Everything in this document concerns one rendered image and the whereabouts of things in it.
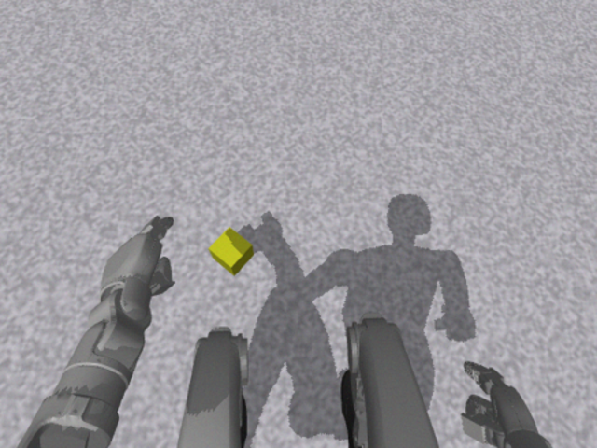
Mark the right robot arm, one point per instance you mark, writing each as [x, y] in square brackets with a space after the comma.
[525, 439]

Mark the cube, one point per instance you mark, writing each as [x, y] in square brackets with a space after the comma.
[231, 251]

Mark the left robot hand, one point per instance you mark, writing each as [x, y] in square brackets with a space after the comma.
[139, 258]

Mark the left robot arm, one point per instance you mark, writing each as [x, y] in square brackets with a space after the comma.
[83, 409]

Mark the right robot foot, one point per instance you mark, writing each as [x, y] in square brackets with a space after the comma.
[348, 408]

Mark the right robot hand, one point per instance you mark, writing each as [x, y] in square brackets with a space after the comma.
[490, 421]

